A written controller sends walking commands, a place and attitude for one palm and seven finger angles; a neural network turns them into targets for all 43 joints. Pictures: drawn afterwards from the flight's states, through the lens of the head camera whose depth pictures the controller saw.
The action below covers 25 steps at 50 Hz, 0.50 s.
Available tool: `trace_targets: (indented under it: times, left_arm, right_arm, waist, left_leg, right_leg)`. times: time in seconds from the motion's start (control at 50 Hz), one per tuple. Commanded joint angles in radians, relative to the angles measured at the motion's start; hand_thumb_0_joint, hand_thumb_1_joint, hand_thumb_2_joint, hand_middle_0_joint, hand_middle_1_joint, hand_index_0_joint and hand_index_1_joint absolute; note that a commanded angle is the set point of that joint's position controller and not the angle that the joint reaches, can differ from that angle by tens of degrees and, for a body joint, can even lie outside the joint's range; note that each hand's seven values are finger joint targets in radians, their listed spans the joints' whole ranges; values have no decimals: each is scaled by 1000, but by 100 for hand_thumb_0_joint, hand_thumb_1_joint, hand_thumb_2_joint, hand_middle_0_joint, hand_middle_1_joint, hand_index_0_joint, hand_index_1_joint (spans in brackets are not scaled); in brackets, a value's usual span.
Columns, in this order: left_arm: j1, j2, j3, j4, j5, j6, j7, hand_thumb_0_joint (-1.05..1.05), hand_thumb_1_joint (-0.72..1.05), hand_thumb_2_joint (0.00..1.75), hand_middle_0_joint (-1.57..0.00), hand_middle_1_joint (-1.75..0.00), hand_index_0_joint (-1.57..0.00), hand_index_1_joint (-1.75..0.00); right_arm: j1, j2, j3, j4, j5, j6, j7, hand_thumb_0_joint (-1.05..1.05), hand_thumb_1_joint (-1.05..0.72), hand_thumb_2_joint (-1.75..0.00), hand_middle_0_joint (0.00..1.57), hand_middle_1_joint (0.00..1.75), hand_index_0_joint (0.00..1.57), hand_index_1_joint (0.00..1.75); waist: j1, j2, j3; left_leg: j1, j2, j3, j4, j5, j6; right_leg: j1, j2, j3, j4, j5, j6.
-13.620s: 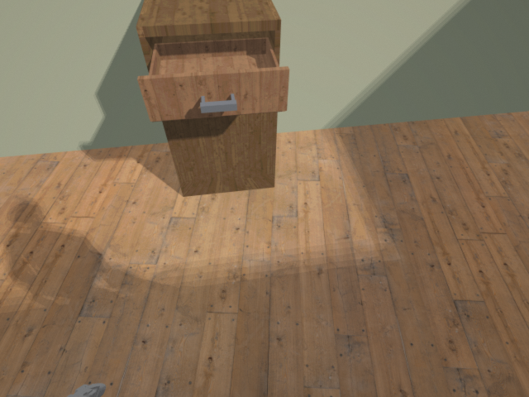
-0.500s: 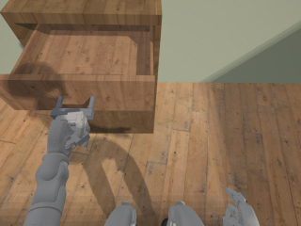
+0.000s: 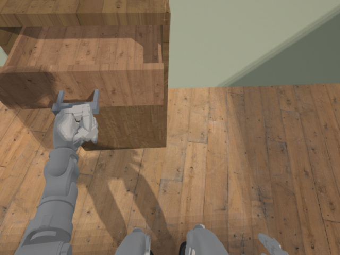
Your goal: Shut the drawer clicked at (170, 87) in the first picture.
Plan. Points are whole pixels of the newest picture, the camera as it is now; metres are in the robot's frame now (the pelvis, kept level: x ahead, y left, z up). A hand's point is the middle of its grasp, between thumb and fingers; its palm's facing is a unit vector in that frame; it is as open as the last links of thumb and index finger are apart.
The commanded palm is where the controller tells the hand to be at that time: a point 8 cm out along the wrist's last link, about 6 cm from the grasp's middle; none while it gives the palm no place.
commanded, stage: push the drawer shut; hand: left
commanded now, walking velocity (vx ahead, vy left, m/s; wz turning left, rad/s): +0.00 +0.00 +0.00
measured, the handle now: (77, 101) +0.47 +0.23 +0.04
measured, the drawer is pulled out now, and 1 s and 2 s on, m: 0.16 0.05 0.00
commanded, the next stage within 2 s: pull the fist back off the drawer in 1.78 s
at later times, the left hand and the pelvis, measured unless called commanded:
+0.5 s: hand (97, 105) +0.46 +0.18 +0.04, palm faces +0.06 -1.00 -0.04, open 3.2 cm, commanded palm +0.44 +0.23 +0.04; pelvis +0.00 +0.00 -0.01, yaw -1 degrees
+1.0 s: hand (99, 88) +0.51 +0.18 +0.04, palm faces +0.06 -1.00 -0.03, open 3.3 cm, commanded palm +0.50 +0.23 +0.04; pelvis +0.00 +0.00 -0.01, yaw -2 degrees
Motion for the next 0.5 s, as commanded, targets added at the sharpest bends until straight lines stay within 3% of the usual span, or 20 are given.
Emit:
trace_targets:
  times: [0.0,0.02,0.08,0.1,0.16,0.2,0.22,0.26,0.3,0.34,0.36,0.4,0.44,0.46,0.48]
  left_arm:
    - [-399,192,47,-167,-1,-80,15,0,90,90,-140,-160,-140,-160]
    - [-424,200,49,-139,6,-81,15,0,90,90,-140,-160,-140,-160]
    - [-485,222,65,-118,10,-88,11,0,90,90,-140,-160,-140,-160]
    - [-499,242,82,-89,10,-86,10,0,90,90,-140,-160,-140,-160]
    - [-563,254,83,-58,9,-90,-4,0,90,90,-140,-160,-140,-160]
    - [-593,277,101,-13,8,-92,-13,0,90,90,-140,-160,-140,-160]
    - [-626,261,87,-9,6,-94,-17,0,90,90,-140,-160,-140,-160]
    - [-630,297,119,30,5,-96,-22,0,90,90,-140,-160,-140,-160]
    - [-667,279,103,39,6,-100,-31,0,90,90,-140,-160,-140,-160]
    - [-662,304,128,73,7,-99,-31,0,90,90,-140,-160,-140,-160]
    - [-694,312,126,83,12,-100,-32,0,90,90,-140,-160,-140,-160]
    - [-699,341,151,85,18,-107,-32,0,90,90,-140,-160,-140,-160]
    - [-697,338,152,103,22,-108,-32,0,90,90,-140,-160,-140,-160]
    - [-726,317,127,110,24,-109,-34,0,90,90,-140,-160,-140,-160]
    - [-738,354,159,125,27,-110,-30,0,90,90,-140,-160,-140,-160]
  right_arm:
    - [52,-152,-55,-89,3,-30,-6,0,-90,-90,20,30,20,30]
    - [54,-151,-52,-84,3,-26,-7,0,-90,-90,20,30,20,30]
    - [63,-152,-52,-78,0,-21,-10,0,-90,-90,20,30,20,30]
    - [68,-153,-51,-72,1,-18,-12,0,-90,-90,20,30,20,30]
    - [74,-151,-47,-69,-1,-16,-13,0,-90,-90,20,30,20,30]
    - [80,-154,-44,-64,-1,-11,-13,0,-90,-90,20,30,20,30]
    - [80,-151,-41,-62,-2,-11,-12,0,-90,-90,20,30,20,30]
    - [93,-156,-43,-61,-5,-9,-12,0,-90,-90,20,30,20,30]
    - [101,-153,-42,-59,-6,-4,-6,0,-90,-90,20,30,20,30]
    - [109,-157,-43,-61,-7,3,-4,0,-90,-90,20,30,20,30]
    - [117,-159,-42,-58,-10,6,-3,0,-90,-90,20,30,20,30]
    - [126,-162,-44,-58,-11,13,0,0,-90,-90,20,30,20,30]
    - [130,-162,-45,-60,-11,21,2,0,-90,-90,20,30,20,30]
    - [133,-160,-42,-61,-12,23,4,0,-90,-90,20,30,20,30]
    - [142,-165,-43,-53,-14,27,6,0,-90,-90,20,30,20,30]
  waist:
    - [-23,17,-394]
    - [-27,18,-370]
    - [-29,37,-411]
    - [-34,24,-406]
    - [-40,61,-417]
    - [-43,41,-413]
    - [-50,58,-420]
    - [-47,53,-432]
    - [-53,72,-453]
    - [-49,58,-454]
    - [-61,48,-450]
    - [-51,61,-480]
    - [-54,47,-465]
    - [-66,80,-457]
    - [-61,66,-453]
  left_leg:
    - [159,-1,-85,-139,263,-21]
    - [143,-2,-84,-142,241,-21]
    - [154,-4,-82,-133,254,-17]
    - [138,-4,-79,-130,249,-16]
    - [135,-6,-79,-124,252,-14]
    - [119,-5,-81,-121,238,-14]
    - [123,-5,-81,-118,239,-13]
    - [115,-5,-80,-110,248,-10]
    - [140,-3,-83,-110,276,-13]
    - [120,-4,-78,-104,270,-12]
    - [116,-2,-83,-103,275,-9]
    - [121,-2,-80,-99,289,-10]
    - [118,0,-79,-102,283,-9]
    - [123,-1,-83,-100,279,-9]
    - [123,2,-85,-100,278,-10]
  right_leg:
    - [270,4,109,-126,227,37]
    - [263,3,110,-130,208,37]
    - [270,2,117,-125,224,36]
    - [274,2,119,-127,224,39]
    - [272,3,124,-124,228,35]
    - [269,3,126,-124,215,37]
    - [262,4,127,-123,215,38]
    - [266,7,130,-119,224,37]
    - [260,7,125,-113,245,37]
    - [269,9,131,-117,244,39]
    - [269,12,127,-112,251,38]
    - [278,12,131,-108,264,38]
    - [273,13,130,-115,259,40]
    - [246,16,127,-108,250,38]
    - [247,18,126,-110,245,38]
